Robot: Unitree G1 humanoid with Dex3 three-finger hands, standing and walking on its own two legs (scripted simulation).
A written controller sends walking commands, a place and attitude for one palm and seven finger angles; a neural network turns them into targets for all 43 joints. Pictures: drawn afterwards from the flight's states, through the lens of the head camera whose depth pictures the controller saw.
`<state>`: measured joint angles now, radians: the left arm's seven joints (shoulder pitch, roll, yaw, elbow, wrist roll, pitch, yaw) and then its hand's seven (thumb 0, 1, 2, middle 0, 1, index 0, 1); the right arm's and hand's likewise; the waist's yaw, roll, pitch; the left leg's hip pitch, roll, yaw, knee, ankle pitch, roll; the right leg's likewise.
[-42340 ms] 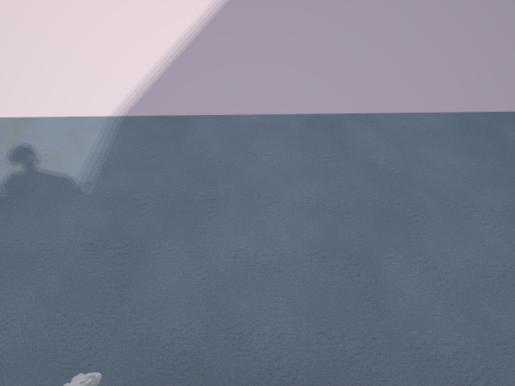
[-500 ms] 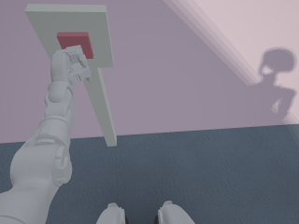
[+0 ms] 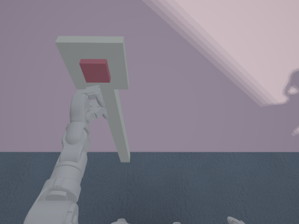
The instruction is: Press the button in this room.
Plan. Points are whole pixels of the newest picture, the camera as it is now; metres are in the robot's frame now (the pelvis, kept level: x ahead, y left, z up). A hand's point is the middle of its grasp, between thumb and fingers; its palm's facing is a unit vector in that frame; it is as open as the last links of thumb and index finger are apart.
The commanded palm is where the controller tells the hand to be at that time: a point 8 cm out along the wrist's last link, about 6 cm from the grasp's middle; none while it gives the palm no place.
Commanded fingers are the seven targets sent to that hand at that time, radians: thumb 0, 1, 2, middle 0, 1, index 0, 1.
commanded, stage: pull the fist back off the button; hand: left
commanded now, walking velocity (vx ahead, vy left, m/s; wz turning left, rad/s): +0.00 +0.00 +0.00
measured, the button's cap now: (96, 70) +0.52 +0.16 +0.11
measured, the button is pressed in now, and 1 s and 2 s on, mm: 0 0 0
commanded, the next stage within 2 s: draw the hand back to the body in 0.24 s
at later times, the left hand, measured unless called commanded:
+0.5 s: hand (94, 116) +0.36 +0.14 +0.10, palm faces +0.00 -1.00 -0.02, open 3.1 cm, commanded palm +0.32 +0.20 +0.10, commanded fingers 0.00 0.90 0.90 -1.30 -1.50 -1.30 -1.50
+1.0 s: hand (51, 148) +0.26 +0.19 +0.15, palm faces +0.16 -0.97 -0.20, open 3.1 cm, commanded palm +0.22 +0.24 +0.16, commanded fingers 0.00 0.90 0.90 -1.30 -1.50 -1.30 -1.50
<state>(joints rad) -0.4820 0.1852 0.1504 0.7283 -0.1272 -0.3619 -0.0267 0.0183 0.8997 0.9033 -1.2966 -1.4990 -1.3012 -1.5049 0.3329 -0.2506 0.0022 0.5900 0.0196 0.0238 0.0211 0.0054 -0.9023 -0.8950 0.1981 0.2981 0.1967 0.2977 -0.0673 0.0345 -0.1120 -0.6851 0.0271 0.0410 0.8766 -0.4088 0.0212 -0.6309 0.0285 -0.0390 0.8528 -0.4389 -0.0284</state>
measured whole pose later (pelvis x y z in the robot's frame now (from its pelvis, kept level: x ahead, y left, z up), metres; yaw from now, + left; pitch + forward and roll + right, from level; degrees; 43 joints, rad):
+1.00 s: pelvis +0.00 +0.00 +0.04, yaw +1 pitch -1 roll +0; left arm 0.18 0.27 0.09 -0.09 -0.12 -0.08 0.00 0.02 0.90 0.90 -1.30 -1.50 -1.30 -1.50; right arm 0.18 -0.23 0.06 0.57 0.03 -0.07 -0.08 0.01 -0.90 -0.90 0.20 0.30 0.20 0.30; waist 0.03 0.05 -0.03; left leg -0.26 0.00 0.03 0.56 -0.29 0.03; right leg -0.21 0.01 -0.04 0.54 -0.32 -0.02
